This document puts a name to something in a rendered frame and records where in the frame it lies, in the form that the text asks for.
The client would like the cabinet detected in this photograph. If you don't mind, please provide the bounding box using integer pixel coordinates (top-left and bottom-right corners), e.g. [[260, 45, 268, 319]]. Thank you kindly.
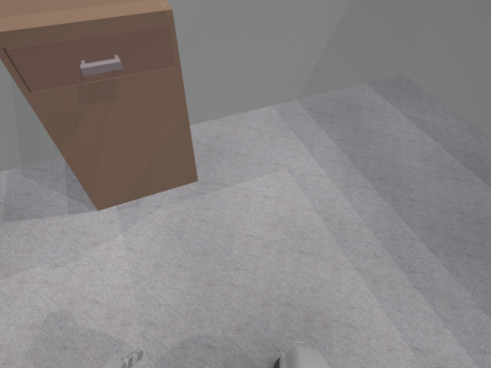
[[0, 0, 198, 211]]

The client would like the robot right thigh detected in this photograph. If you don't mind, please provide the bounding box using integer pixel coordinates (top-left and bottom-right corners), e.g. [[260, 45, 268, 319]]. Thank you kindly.
[[279, 346, 331, 368]]

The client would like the right robot shin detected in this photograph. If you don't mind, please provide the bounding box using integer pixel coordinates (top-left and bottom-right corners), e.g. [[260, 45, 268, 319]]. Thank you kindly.
[[289, 341, 306, 348]]

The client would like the drawer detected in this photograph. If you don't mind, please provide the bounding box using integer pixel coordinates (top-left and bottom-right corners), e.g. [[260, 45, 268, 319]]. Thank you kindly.
[[5, 25, 174, 92]]

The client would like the handle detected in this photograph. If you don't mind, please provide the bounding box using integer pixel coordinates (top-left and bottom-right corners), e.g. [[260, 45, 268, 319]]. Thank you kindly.
[[80, 55, 123, 76]]

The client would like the robot left hand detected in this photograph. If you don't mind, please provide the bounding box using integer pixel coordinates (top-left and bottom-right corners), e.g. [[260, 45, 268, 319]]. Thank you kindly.
[[103, 349, 143, 368]]

